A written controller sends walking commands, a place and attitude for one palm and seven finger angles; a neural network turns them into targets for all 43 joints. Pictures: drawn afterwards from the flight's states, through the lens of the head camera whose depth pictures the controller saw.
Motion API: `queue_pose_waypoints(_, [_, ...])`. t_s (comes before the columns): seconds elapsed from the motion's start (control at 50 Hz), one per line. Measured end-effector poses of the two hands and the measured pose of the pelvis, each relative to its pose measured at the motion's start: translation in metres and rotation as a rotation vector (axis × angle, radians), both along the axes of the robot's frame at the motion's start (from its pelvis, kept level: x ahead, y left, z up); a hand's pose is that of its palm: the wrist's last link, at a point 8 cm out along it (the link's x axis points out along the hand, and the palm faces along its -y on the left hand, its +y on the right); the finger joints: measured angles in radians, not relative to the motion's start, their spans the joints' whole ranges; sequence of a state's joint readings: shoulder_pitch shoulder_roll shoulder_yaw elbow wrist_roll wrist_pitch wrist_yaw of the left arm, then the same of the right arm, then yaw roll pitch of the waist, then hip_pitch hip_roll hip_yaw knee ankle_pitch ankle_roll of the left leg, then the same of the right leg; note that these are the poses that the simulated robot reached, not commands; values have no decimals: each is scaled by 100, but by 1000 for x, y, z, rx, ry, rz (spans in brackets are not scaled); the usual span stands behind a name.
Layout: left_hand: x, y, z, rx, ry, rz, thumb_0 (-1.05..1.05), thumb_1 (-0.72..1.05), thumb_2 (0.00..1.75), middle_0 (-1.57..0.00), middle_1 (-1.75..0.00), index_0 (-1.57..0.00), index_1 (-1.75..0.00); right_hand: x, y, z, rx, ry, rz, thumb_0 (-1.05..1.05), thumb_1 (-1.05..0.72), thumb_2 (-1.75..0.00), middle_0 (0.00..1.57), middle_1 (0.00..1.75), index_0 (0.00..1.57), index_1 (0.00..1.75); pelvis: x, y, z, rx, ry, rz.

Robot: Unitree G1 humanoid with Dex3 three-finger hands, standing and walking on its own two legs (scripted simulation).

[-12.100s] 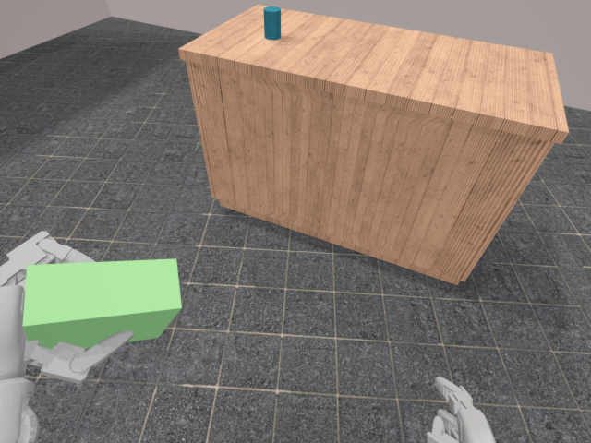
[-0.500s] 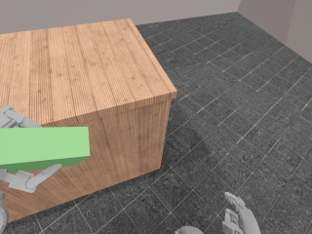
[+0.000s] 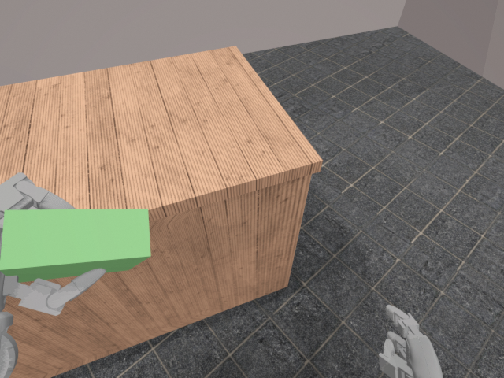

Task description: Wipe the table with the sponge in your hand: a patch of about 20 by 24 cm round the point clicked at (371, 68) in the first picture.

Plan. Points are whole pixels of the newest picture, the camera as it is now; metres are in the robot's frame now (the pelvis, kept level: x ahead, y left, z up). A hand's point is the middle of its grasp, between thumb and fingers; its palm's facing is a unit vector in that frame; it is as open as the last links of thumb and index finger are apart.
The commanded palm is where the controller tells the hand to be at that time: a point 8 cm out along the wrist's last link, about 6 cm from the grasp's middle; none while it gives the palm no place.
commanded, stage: shuffle to correct the standing spot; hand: left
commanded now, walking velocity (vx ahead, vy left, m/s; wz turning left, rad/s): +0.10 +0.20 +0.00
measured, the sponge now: (100, 245) +0.23 +0.19 +0.17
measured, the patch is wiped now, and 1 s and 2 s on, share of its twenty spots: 0.00 0.00 0.00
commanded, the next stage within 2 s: come to a stop and stand still in 1.60 s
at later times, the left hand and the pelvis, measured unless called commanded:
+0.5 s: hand out of the picture +0.23 +0.31 +0.19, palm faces +0.40 -0.80 -0.45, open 9.7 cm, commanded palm +0.18 +0.36 +0.19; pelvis +0.01 +0.08 +0.00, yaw -1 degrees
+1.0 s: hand out of the picture +0.23 +0.39 +0.19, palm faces +0.41 -0.79 -0.45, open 9.7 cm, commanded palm +0.17 +0.43 +0.19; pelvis +0.01 +0.15 +0.00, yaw +0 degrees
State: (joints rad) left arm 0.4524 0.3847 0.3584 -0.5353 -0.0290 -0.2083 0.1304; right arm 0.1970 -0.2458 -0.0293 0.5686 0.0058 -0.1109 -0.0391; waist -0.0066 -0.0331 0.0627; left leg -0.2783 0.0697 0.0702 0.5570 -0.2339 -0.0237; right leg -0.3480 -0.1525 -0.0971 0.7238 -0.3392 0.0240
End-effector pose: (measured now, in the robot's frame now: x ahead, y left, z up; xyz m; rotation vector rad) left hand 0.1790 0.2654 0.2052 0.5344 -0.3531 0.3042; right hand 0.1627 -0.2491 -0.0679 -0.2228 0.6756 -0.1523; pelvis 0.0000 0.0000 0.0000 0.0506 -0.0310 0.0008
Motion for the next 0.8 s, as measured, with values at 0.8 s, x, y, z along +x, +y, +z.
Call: queue_pose_waypoints(0.8, [5, 131, -6, -36, 105, 106, 0, -46, 101, -81, -133, -78, -135, -4, 116, -3, 16, 113, 17, 2, -91, -90, 20, 30, 20, 30, 16, 116, 18, 19, 6, 2])
